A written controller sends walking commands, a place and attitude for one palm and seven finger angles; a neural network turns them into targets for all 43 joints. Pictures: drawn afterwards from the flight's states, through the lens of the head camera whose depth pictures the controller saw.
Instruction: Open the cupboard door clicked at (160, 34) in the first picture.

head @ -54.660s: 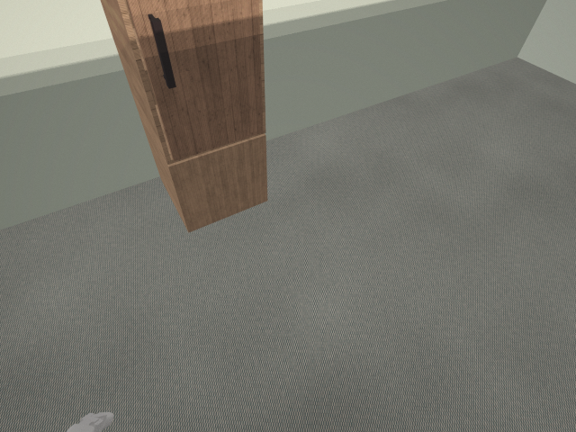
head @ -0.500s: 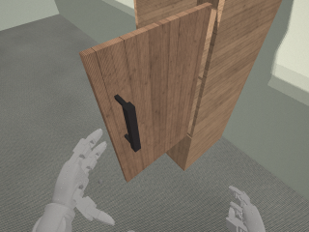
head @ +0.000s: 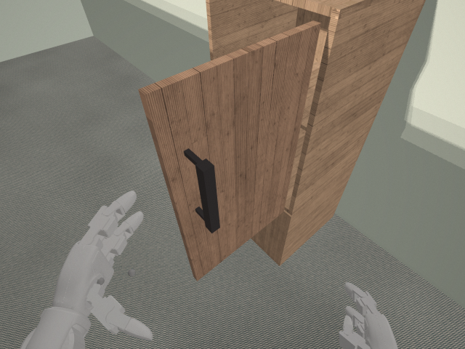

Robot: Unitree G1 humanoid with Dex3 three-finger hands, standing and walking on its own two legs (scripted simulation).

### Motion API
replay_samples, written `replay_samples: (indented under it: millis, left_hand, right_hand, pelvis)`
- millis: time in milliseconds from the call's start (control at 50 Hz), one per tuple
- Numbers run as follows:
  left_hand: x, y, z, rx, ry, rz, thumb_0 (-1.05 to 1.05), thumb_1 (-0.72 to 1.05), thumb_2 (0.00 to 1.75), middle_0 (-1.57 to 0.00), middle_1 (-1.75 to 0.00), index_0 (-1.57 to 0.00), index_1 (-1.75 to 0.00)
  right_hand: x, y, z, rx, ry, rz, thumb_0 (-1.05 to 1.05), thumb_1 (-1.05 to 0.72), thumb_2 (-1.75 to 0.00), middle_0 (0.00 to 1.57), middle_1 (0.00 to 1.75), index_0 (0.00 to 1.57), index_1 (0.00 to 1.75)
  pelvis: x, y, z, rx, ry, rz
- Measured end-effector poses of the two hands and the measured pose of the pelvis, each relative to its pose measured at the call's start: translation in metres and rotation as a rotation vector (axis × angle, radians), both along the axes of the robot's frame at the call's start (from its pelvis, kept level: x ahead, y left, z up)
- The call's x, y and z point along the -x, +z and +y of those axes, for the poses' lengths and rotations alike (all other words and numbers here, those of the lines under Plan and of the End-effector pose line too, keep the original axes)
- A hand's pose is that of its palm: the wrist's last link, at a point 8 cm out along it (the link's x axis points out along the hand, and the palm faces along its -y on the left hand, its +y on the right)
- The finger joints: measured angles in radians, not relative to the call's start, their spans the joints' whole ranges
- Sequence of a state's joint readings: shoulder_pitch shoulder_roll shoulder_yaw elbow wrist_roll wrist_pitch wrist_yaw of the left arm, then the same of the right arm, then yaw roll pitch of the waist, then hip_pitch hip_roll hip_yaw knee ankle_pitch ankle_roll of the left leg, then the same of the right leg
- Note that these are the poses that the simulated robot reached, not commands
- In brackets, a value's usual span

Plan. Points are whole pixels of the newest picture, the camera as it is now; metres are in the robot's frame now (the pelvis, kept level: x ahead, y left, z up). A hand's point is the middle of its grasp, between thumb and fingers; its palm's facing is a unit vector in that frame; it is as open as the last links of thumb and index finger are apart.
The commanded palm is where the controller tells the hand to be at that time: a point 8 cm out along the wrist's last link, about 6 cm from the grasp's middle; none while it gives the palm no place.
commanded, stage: draw the hand back to the body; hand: left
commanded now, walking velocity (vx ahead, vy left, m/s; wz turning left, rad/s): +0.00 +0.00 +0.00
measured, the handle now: (202, 193) +0.37 +0.08 +0.08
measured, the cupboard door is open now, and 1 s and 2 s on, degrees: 90 90 90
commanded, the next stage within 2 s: step back with the hand held close in 1.24 s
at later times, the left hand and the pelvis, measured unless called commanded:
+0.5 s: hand (69, 250) +0.21 +0.23 +0.15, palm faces +0.30 -0.89 -0.35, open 13.5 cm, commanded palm +0.17 +0.27 +0.17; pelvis +0.01 +0.01 +0.04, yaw +0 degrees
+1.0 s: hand (25, 219) +0.22 +0.26 +0.20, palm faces +0.45 -0.80 -0.40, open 7.9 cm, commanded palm +0.17 +0.30 +0.21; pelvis +0.03 +0.00 +0.05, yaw -1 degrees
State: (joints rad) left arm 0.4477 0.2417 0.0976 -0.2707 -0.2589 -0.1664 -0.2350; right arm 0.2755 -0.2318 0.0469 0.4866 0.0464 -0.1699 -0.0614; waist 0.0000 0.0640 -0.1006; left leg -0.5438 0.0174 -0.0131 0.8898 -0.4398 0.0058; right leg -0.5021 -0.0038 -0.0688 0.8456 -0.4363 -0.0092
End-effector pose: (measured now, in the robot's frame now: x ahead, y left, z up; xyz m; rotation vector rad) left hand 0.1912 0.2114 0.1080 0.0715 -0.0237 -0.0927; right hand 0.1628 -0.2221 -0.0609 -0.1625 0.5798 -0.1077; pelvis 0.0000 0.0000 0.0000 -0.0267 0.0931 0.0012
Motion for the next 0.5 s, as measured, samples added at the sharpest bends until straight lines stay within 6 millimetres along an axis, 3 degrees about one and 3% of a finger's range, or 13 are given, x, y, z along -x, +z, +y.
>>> replay_samples:
  millis: [180, 220, 340, 500]
  left_hand:
    - [0.011, 0.017, 0.02, -0.014, 0.025, -0.011, -0.02, -0.47, 0.31, -0.16, -0.3, -0.16, -0.3]
    - [0.011, 0.024, 0.026, -0.092, 0.089, -0.01, -0.01, -0.44, 0.32, -0.16, -0.3, -0.16, -0.3]
    - [0.018, 0.04, 0.038, -0.21, 0.294, -0.001, -0.01, -0.29, 0.39, -0.16, -0.3, -0.16, -0.3]
    - [0.012, 0.058, 0.058, -0.287, 0.402, -0.012, -0.01, -0.03, 0.5, -0.17, -0.3, -0.17, -0.3]
  right_hand:
    - [-0.017, 0.014, 0.011, 0.01, 0.038, -0.05, 0.02, -0.9, -0.9, 0.2, 0.3, 0.21, 0.3]
    - [-0.02, 0.018, 0.013, 0.023, 0.042, -0.051, 0.02, -0.9, -0.9, 0.2, 0.3, 0.21, 0.3]
    - [-0.022, 0.026, 0.02, 0.033, 0.043, -0.017, 0.02, -0.9, -0.9, 0.2, 0.3, 0.21, 0.3]
    - [-0.023, 0.023, 0.025, 0.033, 0.056, 0.052, 0.02, -0.9, -0.9, 0.2, 0.3, 0.21, 0.3]
  pelvis:
    - [-0.002, 0.006, 0.005, 0.006, 0.01, -0.034]
    - [-0.003, 0.009, 0.005, 0.005, 0.006, -0.047]
    - [-0.007, 0.023, 0.009, -0.001, 0.0, -0.08]
    - [-0.014, 0.035, 0.011, -0.009, -0.005, -0.121]
